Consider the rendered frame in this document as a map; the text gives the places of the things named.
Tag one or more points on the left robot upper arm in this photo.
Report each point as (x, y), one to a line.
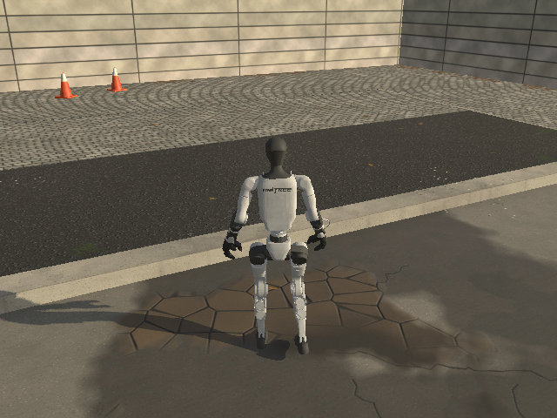
(244, 199)

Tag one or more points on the robot left forearm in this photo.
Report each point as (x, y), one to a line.
(233, 230)

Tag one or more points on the robot left hand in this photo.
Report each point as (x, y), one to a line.
(227, 246)

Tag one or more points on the robot right shin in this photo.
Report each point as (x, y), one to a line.
(299, 306)

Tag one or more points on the robot shin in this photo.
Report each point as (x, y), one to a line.
(260, 312)
(299, 306)

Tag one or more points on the right robot upper arm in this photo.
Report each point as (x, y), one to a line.
(305, 184)

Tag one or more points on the robot right forearm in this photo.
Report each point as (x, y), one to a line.
(318, 226)

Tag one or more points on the robot left shin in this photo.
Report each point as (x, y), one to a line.
(260, 312)

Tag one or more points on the robot right hand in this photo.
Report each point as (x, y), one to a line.
(314, 238)

